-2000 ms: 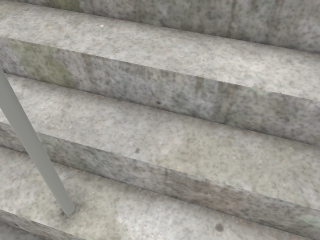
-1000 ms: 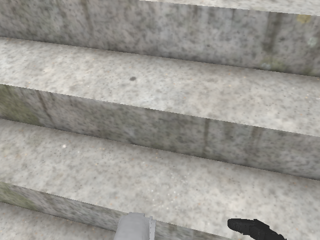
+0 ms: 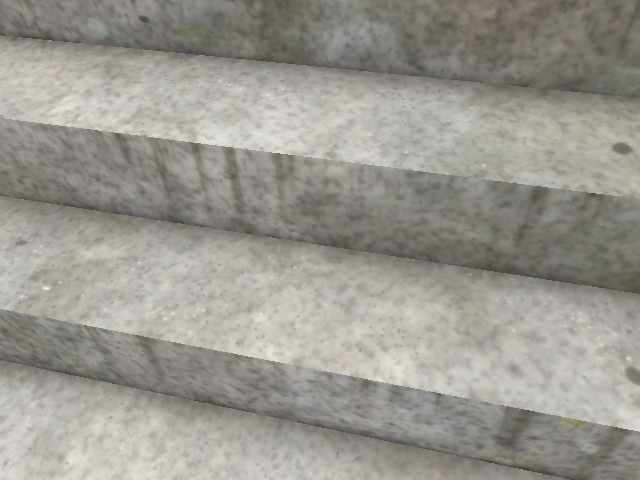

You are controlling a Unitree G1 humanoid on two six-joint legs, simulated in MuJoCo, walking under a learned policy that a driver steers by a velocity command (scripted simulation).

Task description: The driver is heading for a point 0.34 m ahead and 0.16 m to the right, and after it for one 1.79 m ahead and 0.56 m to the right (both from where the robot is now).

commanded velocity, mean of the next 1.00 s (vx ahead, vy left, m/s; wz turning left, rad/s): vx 0.32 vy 0.00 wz -0.46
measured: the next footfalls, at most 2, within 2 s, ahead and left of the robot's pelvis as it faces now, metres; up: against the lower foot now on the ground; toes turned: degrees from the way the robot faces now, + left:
left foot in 0.20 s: +0.14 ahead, +0.13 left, +0.00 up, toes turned +1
right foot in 0.78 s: +0.28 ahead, -0.33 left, +0.20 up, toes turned -33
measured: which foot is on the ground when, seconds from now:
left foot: up 0.00-0.18, down 0.20-0.82, up 0.84-1.00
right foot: down 0.00-0.20, up 0.22-0.76, down 0.78-1.00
